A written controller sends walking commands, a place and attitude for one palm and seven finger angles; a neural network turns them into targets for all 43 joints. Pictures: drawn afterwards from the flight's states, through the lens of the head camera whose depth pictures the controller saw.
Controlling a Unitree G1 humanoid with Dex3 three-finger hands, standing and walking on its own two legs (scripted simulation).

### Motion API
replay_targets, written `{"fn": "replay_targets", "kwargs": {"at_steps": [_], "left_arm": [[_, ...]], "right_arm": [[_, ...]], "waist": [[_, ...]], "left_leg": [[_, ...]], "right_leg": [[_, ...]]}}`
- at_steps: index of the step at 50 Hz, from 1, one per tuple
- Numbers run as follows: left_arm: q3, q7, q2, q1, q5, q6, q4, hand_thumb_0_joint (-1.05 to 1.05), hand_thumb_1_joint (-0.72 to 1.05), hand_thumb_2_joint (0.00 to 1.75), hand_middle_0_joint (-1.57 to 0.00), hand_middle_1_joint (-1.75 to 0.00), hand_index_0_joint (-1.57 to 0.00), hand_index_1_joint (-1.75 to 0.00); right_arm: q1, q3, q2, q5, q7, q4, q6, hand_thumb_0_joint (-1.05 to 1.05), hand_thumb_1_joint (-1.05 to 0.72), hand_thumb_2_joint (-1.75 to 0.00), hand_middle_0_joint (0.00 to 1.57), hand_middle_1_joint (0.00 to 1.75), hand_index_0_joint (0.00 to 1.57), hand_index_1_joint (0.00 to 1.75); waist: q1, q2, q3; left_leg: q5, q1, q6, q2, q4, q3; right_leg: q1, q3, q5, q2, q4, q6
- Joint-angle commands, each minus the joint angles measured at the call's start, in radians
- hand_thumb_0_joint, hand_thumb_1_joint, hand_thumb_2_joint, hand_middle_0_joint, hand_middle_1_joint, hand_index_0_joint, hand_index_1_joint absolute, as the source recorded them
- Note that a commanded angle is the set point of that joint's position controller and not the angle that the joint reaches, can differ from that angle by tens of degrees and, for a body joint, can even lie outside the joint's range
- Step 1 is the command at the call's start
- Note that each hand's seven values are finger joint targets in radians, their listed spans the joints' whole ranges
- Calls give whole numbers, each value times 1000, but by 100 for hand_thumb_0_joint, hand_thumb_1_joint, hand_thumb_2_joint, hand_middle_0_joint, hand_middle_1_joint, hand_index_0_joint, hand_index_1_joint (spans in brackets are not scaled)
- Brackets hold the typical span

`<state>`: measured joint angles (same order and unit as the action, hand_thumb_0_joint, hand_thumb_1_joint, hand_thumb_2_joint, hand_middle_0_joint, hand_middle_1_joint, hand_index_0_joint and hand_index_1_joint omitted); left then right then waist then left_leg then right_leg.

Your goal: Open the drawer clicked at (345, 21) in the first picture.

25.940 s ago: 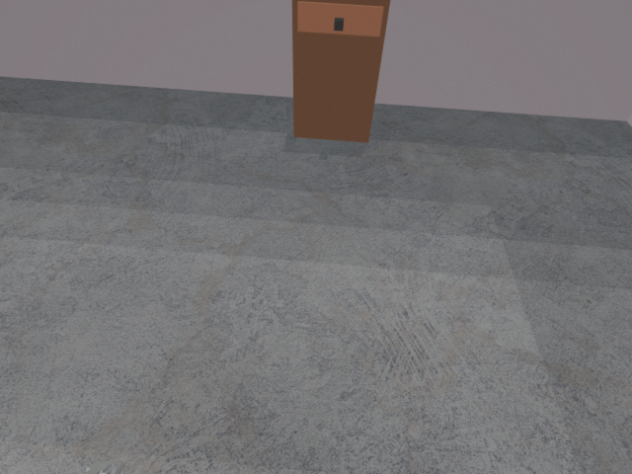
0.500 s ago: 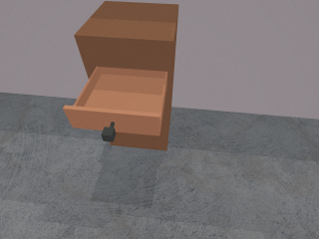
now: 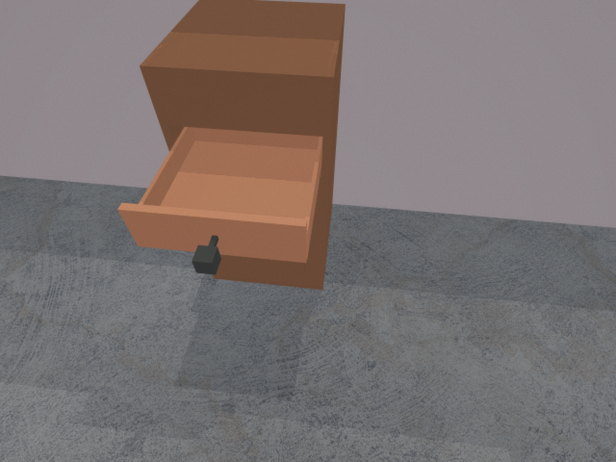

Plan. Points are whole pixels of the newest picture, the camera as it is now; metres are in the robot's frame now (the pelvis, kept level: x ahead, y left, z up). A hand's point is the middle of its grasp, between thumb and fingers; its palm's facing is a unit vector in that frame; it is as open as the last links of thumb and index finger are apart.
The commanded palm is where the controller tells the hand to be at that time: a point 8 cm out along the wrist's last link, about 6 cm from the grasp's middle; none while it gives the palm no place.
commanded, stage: look to check the result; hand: left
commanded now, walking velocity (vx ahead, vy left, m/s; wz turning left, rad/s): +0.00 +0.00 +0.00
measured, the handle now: (209, 252) +0.52 +0.24 -0.13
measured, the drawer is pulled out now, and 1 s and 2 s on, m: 0.30 0.30 0.30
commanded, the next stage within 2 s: stand and wait in 0.18 s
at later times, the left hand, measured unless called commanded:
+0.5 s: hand out of the picture -0.01 +0.15 -0.17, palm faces +0.06 -0.98 -0.18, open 7.4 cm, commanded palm none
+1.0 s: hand out of the picture +0.00 +0.15 -0.17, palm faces +0.06 -0.98 -0.19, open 7.4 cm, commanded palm none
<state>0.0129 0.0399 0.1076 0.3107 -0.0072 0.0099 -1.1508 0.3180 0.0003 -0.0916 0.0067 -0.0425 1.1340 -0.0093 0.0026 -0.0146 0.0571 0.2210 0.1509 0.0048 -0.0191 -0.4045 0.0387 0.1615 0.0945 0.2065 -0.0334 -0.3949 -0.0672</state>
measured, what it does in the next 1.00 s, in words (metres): stands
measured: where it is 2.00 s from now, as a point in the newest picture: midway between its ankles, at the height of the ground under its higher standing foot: outside the picture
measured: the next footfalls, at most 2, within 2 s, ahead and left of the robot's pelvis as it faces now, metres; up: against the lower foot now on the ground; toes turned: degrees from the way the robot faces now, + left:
none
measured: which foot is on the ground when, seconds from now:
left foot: down 0.00-1.00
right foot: down 0.00-1.00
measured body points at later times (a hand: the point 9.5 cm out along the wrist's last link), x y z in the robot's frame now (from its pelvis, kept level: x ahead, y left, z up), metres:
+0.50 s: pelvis +0.01 -0.01 +0.00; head +0.03 -0.01 +0.45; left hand -0.01 +0.20 -0.16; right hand -0.02 -0.20 -0.17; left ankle +0.00 +0.12 -0.74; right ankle +0.01 -0.07 -0.74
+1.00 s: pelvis +0.01 -0.01 +0.00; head +0.03 -0.02 +0.45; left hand -0.01 +0.20 -0.16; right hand -0.01 -0.21 -0.17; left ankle +0.00 +0.12 -0.74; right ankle +0.01 -0.07 -0.74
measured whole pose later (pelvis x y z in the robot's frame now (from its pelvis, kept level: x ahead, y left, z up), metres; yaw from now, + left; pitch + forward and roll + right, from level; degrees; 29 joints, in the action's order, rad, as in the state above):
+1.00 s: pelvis +0.01 -0.01 +0.00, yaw +0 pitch -2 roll +0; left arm 0.01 0.04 0.11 0.29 -0.01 0.01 -1.15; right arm 0.31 0.00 -0.10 0.01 -0.05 1.14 -0.01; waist 0.00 -0.02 0.06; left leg 0.23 0.13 0.02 -0.04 -0.39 0.03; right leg 0.13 0.10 0.21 -0.05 -0.37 -0.08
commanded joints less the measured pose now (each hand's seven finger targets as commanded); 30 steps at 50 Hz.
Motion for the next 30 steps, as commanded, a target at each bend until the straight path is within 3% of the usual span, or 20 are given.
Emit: {"fn": "replay_targets", "kwargs": {"at_steps": [1,5,15,23,30], "left_arm": [[17,5,96,79,-2,6,17,0,90,90,-20,-30,-20,-30],[18,4,97,78,-2,6,16,0,90,90,-20,-30,-20,-30],[20,4,98,71,-1,6,17,0,90,90,-20,-30,-20,-30],[20,6,96,75,-2,9,18,0,90,90,-20,-30,-20,-30],[19,6,100,69,-1,8,18,0,90,90,-20,-30,-20,-30]], "right_arm": [[103,-13,-65,5,-6,-6,9,0,-90,-90,20,30,20,30],[102,-13,-68,5,-6,-6,9,0,-90,-90,20,30,20,30],[100,-13,-67,6,-8,-5,9,0,-90,-90,20,30,20,30],[94,-16,-73,2,-11,-6,13,0,-90,-90,20,30,20,30],[98,-14,-73,5,-10,-4,11,0,-90,-90,20,30,20,30]], "waist": [[1,6,62],[0,22,58],[-1,-4,60],[-3,11,41],[0,3,51]], "left_leg": [[-72,36,-35,-68,66,-69],[-71,31,-36,-69,65,-67],[-79,30,-32,-68,66,-67],[-119,8,-30,-75,64,-68],[-101,13,-30,-75,70,-65]], "right_leg": [[33,-139,-21,133,118,5],[30,-136,-11,136,123,8],[22,-134,-26,135,125,7],[9,-128,-109,131,104,7],[10,-134,-78,131,115,6]]}}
